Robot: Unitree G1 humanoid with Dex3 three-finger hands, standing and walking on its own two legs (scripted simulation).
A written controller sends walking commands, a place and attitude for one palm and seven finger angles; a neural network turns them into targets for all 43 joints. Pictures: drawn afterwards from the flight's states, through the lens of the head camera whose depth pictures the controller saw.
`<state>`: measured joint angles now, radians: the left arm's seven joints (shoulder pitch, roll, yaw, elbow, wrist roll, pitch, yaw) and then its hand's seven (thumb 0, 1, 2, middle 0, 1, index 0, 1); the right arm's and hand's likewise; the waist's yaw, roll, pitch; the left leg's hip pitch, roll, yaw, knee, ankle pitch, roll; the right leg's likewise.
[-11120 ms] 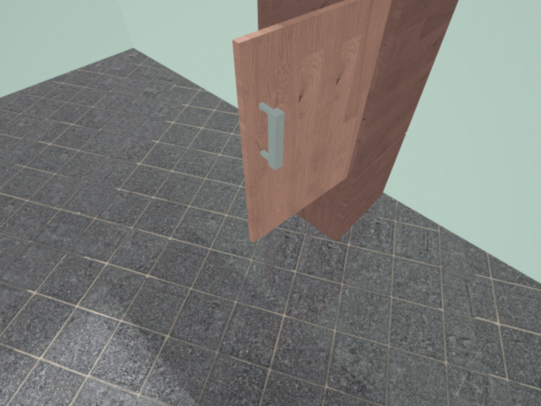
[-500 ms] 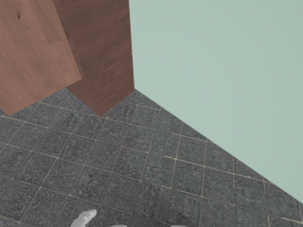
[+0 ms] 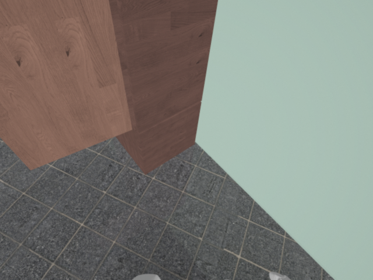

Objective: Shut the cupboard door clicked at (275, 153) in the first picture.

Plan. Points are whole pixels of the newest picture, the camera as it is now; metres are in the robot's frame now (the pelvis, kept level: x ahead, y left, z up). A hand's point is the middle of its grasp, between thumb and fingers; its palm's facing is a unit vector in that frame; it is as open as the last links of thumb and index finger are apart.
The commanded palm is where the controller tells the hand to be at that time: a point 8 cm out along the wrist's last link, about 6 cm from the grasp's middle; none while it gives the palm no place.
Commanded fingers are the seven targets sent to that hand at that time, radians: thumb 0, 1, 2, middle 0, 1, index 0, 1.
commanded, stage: turn to face it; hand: left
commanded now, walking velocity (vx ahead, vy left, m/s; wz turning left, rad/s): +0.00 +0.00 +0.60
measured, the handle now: out of the picture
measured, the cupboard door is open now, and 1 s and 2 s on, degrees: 84 84 84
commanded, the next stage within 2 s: take the last steps up to it in 1.32 s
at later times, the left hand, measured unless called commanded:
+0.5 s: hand (123, 262) +0.17 +0.16 -0.14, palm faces +0.23 -0.94 -0.26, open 7.3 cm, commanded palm none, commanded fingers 0.00 0.90 0.90 -0.20 -0.30 -0.20 -0.30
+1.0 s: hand out of the picture +0.00 +0.21 -0.17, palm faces +0.55 -0.80 -0.24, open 7.4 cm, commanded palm none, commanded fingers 0.00 0.90 0.90 -0.20 -0.30 -0.20 -0.30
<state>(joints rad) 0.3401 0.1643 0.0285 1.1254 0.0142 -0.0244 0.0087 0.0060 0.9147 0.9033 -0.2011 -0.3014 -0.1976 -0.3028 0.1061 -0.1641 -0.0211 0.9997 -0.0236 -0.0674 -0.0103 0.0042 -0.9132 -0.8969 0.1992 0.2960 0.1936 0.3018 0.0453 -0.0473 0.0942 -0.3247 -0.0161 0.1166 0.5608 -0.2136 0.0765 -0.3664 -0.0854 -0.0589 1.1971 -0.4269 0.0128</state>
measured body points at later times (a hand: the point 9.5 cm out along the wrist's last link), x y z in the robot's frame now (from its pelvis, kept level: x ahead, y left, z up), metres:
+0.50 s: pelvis +0.08 -0.05 +0.01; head +0.13 -0.06 +0.45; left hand +0.15 +0.21 -0.12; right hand +0.17 -0.29 -0.15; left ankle +0.03 +0.06 -0.65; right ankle +0.10 -0.15 -0.73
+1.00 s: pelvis +0.08 +0.00 +0.01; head +0.11 +0.05 +0.45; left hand -0.02 +0.25 -0.15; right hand +0.33 -0.15 -0.11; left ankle +0.06 +0.07 -0.73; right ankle +0.14 -0.16 -0.64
